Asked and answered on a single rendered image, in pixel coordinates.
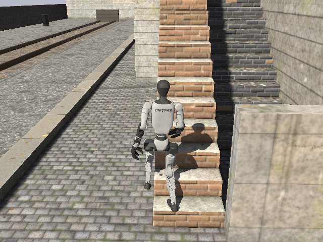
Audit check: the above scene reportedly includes stairs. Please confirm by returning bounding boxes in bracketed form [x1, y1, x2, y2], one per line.
[153, 0, 225, 228]

